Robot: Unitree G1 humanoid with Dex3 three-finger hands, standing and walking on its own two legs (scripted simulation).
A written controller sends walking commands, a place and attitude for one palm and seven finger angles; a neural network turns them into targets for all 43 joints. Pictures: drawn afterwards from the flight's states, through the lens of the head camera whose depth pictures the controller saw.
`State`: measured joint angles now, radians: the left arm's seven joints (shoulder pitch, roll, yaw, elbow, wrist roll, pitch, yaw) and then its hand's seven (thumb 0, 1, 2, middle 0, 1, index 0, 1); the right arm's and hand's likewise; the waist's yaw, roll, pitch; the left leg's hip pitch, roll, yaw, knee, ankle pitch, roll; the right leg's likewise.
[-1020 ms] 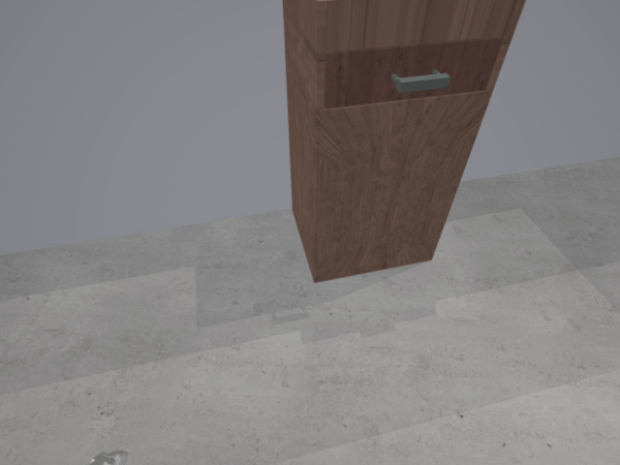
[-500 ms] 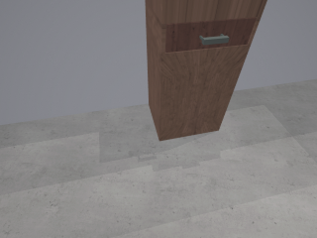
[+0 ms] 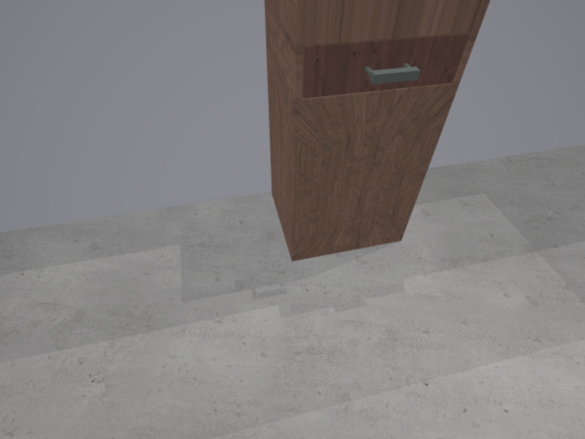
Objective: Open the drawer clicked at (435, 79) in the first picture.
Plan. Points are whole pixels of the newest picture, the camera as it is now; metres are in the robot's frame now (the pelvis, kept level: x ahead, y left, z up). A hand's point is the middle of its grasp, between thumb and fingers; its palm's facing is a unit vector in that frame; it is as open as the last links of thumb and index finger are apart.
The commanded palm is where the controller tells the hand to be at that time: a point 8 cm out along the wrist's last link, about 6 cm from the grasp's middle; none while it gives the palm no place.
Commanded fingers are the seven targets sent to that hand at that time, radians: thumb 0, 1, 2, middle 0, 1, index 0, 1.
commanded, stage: look at it before walking up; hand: left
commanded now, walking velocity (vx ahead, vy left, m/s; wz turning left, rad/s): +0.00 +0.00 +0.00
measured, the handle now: (391, 71) +1.02 -0.21 +0.06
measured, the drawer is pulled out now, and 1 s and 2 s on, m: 0.00 0.00 0.00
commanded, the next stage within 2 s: walk to a spot facing it in 0.42 s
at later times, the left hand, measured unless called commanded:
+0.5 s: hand out of the picture +0.08 +0.25 -0.15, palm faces -0.01 -0.94 -0.34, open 7.4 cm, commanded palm none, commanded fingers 0.00 0.90 0.90 -0.20 -0.30 -0.20 -0.30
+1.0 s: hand out of the picture +0.05 +0.16 -0.17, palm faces -0.13 -0.95 -0.29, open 7.4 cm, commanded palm none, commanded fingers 0.00 0.90 0.90 -0.20 -0.30 -0.20 -0.30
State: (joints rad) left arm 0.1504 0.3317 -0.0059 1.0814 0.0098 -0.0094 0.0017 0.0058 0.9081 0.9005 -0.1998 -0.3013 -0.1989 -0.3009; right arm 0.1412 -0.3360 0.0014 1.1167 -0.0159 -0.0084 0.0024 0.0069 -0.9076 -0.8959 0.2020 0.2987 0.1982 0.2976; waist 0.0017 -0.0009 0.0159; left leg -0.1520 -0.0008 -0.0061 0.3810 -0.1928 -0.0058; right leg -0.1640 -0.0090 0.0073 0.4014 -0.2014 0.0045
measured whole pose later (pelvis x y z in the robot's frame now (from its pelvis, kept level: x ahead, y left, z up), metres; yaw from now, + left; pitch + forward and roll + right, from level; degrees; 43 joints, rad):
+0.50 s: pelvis +0.01 +0.00 +0.00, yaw +0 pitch -2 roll +0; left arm 0.15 0.34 0.00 1.09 0.01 -0.01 0.00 0.01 0.91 0.90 -0.20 -0.30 -0.20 -0.30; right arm 0.12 -0.34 0.00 1.11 -0.01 -0.01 0.00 0.01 -0.91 -0.90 0.20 0.30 0.20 0.30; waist 0.01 0.00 0.02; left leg -0.12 0.00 -0.01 0.35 -0.19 -0.01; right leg -0.14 -0.01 0.01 0.38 -0.20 0.00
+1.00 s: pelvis -0.02 -0.04 -0.02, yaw -11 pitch -2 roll +2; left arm 0.26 0.20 0.04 0.95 0.02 0.04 0.00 0.00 0.91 0.90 -0.20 -0.30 -0.20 -0.30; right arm 0.16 -0.24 -0.05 0.99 -0.02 0.07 -0.02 0.01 -0.91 -0.90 0.20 0.30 0.20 0.30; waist 0.03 0.03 0.09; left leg -0.40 0.06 0.04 1.00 -0.45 -0.04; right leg -0.33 0.04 -0.01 0.68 -0.32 -0.08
